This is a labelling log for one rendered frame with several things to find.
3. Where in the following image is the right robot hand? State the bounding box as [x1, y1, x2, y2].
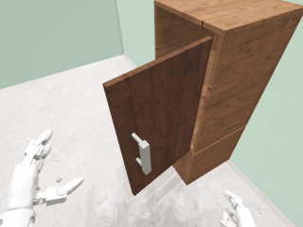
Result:
[220, 189, 257, 227]

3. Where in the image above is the handle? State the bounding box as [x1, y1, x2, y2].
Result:
[132, 133, 152, 175]

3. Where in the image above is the left robot hand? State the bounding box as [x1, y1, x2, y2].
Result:
[6, 129, 84, 212]

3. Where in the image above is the cupboard door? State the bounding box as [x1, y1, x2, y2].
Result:
[102, 36, 213, 196]

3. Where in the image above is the robot left forearm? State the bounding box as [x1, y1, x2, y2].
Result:
[0, 208, 36, 227]

